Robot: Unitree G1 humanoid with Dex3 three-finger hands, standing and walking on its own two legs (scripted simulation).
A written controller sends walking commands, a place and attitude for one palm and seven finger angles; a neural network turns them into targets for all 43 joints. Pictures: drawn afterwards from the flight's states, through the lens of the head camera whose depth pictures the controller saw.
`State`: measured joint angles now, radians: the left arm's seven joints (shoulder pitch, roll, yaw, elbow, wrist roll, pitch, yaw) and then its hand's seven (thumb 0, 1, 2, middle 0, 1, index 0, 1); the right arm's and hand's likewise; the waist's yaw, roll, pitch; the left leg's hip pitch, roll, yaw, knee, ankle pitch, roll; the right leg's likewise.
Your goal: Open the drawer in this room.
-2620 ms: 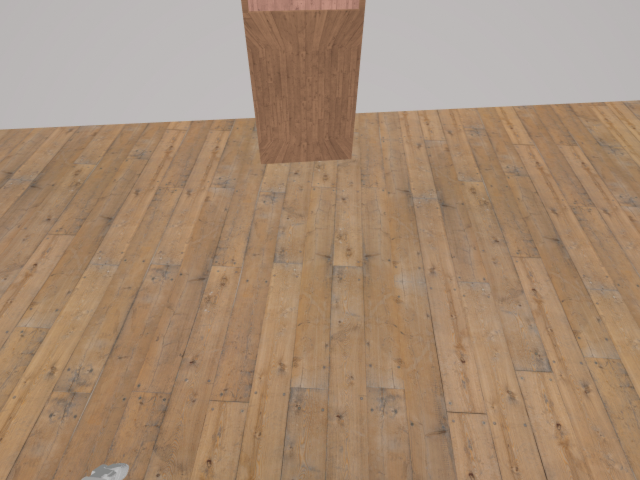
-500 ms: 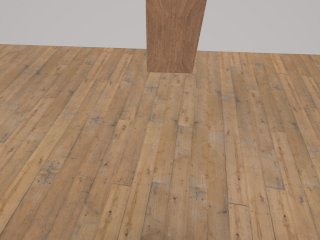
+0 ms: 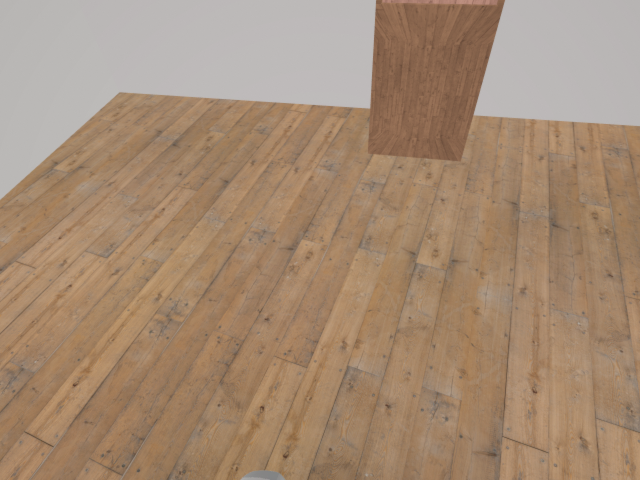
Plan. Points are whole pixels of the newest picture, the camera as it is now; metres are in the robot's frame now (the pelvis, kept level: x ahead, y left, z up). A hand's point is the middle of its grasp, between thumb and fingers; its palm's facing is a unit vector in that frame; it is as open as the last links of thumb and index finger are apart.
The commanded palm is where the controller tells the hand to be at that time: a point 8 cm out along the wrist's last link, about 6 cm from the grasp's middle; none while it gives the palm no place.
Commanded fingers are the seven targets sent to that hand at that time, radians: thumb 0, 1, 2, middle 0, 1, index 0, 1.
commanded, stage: stand and wait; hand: left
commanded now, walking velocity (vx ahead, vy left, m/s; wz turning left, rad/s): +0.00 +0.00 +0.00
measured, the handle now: out of the picture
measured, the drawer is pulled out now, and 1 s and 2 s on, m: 0.00 0.00 0.00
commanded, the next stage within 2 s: turn or walk to find it in 0.40 s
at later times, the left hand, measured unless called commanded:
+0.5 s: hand out of the picture -0.05 +0.20 -0.18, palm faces +0.07 -0.99 -0.15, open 7.3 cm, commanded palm none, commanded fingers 0.00 0.90 0.90 -0.20 -0.30 -0.20 -0.30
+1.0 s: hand out of the picture -0.01 +0.19 -0.17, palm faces +0.01 -0.99 -0.16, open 7.3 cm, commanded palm none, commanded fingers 0.00 0.90 0.90 -0.20 -0.30 -0.20 -0.30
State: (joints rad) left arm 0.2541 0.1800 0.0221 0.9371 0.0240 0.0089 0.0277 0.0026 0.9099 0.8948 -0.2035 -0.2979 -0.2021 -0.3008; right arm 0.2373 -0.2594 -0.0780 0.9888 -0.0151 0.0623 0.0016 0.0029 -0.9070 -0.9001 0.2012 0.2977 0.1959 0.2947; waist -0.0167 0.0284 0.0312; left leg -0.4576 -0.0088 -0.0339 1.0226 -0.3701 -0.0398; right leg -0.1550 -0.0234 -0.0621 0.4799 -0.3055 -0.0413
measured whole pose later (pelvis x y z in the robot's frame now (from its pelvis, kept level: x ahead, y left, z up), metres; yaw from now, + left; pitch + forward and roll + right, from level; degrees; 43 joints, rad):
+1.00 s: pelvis +0.07 +0.03 +0.00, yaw -5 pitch +0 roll +0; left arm 0.48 0.11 0.03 1.15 0.03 -0.06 0.02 0.00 0.91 0.90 -0.20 -0.30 -0.20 -0.30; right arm 0.27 -0.18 -0.05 1.10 -0.02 0.00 0.01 0.01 -0.91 -0.90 0.20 0.30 0.19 0.29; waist 0.02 0.01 0.02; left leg -0.52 0.10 0.09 0.96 -0.30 -0.02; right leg -0.03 0.01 -0.06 0.35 -0.32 -0.02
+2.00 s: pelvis +0.28 +0.05 -0.01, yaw -4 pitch +1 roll -1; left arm 0.36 0.13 0.04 1.09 0.02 0.00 -0.01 0.00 0.92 0.89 -0.20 -0.30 -0.20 -0.30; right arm 0.34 -0.18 -0.03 1.10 -0.02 -0.02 -0.01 0.00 -0.91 -0.90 0.20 0.30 0.20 0.29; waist -0.01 0.00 0.00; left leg -0.24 0.04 0.14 0.59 -0.37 0.03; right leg -0.16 0.04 0.03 0.53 -0.38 -0.03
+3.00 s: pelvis +0.62 -0.02 +0.00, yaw -14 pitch +0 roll +0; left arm 0.31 0.14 0.00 1.14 0.01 -0.02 0.02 0.00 0.92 0.89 -0.20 -0.30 -0.20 -0.30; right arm 0.15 -0.13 0.00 1.09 0.00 -0.04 -0.03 -0.01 -0.93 -0.90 0.20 0.30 0.20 0.30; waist 0.04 -0.03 0.01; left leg -0.24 0.03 0.14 0.47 -0.22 0.03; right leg -0.09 -0.05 -0.10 0.41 -0.31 0.02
